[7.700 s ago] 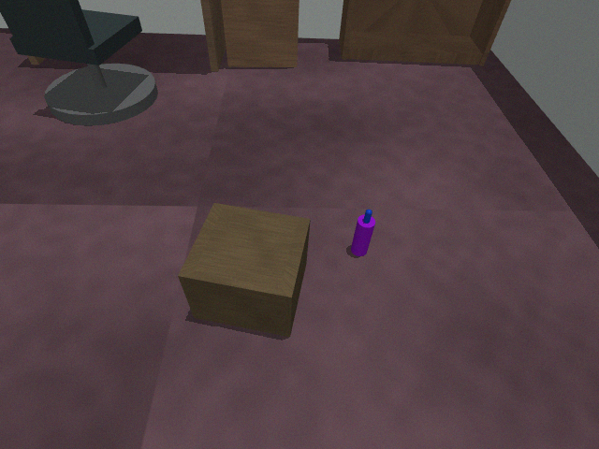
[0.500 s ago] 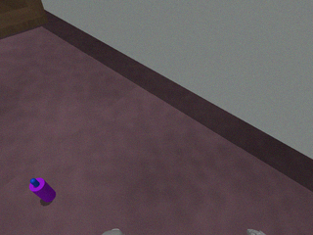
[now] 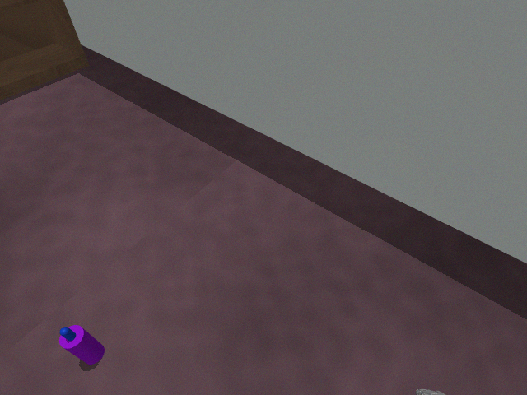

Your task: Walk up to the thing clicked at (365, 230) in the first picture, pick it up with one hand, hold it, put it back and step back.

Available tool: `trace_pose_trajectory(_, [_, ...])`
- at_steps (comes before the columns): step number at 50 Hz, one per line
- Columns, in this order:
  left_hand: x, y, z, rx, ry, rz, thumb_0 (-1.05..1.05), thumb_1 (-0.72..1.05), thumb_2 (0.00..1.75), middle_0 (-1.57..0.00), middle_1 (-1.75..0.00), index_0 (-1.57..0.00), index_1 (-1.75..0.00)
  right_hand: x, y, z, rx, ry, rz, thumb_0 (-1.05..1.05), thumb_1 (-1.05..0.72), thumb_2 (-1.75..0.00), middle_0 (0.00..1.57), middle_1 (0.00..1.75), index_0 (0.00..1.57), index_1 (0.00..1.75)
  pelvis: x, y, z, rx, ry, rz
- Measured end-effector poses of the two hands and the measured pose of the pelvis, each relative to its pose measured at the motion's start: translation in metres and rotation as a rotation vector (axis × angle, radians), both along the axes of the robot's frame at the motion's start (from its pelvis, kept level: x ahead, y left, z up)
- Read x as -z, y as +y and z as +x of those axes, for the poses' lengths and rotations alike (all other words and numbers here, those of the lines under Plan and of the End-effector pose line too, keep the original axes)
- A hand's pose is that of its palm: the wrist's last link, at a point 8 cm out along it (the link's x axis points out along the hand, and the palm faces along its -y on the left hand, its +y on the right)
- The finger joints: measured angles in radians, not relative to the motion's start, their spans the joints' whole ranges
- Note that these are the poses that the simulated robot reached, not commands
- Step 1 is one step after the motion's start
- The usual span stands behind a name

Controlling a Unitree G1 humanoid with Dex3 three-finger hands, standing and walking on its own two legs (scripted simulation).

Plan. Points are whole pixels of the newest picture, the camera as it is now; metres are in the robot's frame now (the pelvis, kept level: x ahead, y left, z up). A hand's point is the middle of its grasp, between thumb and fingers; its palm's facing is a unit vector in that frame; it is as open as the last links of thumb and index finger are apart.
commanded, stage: walk up
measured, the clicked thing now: (79, 342) +0.39 +0.58 -0.65
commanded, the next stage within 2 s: stand in 0.30 s
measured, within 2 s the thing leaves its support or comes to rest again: neither
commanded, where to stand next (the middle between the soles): +0.05 -0.01 m, yaw +2 degrees
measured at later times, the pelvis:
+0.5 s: pelvis +0.01 +0.00 +0.01, yaw +0 degrees
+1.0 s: pelvis +0.02 +0.01 +0.01, yaw +0 degrees
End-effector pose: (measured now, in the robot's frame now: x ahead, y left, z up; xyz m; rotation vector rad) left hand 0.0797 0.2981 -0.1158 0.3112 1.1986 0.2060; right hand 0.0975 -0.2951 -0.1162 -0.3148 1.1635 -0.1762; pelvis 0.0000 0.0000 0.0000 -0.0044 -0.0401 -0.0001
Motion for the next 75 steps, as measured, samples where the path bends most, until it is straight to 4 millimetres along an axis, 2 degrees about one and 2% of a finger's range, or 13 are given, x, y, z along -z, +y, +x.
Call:
trace_pose_trajectory(5, [-0.002,-0.005,0.013,0.008,-0.020,-0.013,0.00,0.91,0.90,-0.21,-0.30,-0.20,-0.30,-0.004,-0.004,-0.007,0.017,0.016,-0.010,0.01,-0.91,-0.90,0.20,0.30,0.21,0.30,-0.003,-0.002,0.001,0.001,-0.001,-0.001])
trace_pose_trajectory(10, [-0.001,-0.009,0.018,0.015,-0.017,-0.024,0.00,0.91,0.90,-0.21,-0.30,-0.20,-0.30,-0.005,-0.007,-0.017,0.030,0.038,-0.018,0.01,-0.91,-0.90,0.20,0.30,0.21,0.30,-0.005,-0.002,0.000,0.001,0.004,-0.002])
trace_pose_trajectory(23, [0.003,-0.002,0.002,0.012,0.046,-0.019,0.01,0.91,0.90,-0.21,-0.30,-0.20,-0.30,-0.002,-0.002,-0.034,0.051,0.094,-0.016,0.01,-0.91,-0.90,0.20,0.30,0.21,0.30,-0.006,0.003,0.006,0.004,0.016,0.000])
trace_pose_trajectory(32, [0.002,0.006,-0.001,0.000,0.056,-0.005,0.01,0.91,0.90,-0.21,-0.30,-0.20,-0.30,0.000,0.006,-0.024,0.043,0.090,-0.005,0.01,-0.91,-0.90,0.20,0.30,0.21,0.30,-0.005,0.007,0.011,0.003,0.016,0.001])
trace_pose_trajectory(48, [0.002,0.010,0.008,0.000,0.041,-0.008,0.00,0.91,0.90,-0.21,-0.30,-0.20,-0.30,-0.005,0.012,0.002,0.022,0.048,-0.010,0.01,-0.91,-0.90,0.20,0.30,0.21,0.30,-0.006,0.012,0.019,0.000,0.019,0.003])
trace_pose_trajectory(75, [0.001,0.015,0.008,-0.003,0.041,-0.003,0.00,0.91,0.90,-0.21,-0.30,-0.20,-0.30,-0.004,0.015,-0.001,0.024,0.060,-0.011,0.01,-0.91,-0.90,0.20,0.30,0.21,0.30,-0.006,0.015,0.022,-0.005,0.013,0.004])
